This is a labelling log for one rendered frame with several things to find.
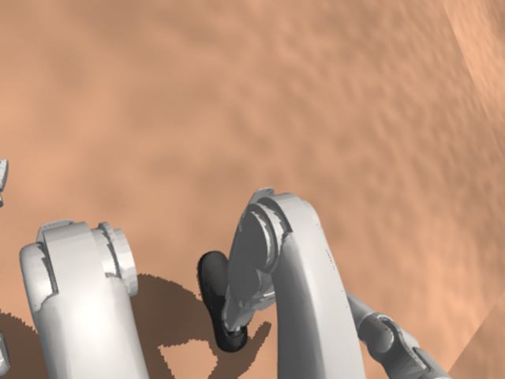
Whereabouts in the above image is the right robot foot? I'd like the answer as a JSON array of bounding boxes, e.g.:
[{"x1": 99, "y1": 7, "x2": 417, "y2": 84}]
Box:
[{"x1": 198, "y1": 251, "x2": 248, "y2": 353}]

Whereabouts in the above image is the right robot arm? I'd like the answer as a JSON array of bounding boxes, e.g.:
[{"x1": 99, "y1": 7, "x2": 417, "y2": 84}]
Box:
[{"x1": 357, "y1": 313, "x2": 452, "y2": 379}]

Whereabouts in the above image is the right robot hand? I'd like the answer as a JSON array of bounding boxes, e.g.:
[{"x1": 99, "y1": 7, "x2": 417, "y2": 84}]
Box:
[{"x1": 344, "y1": 288, "x2": 376, "y2": 333}]

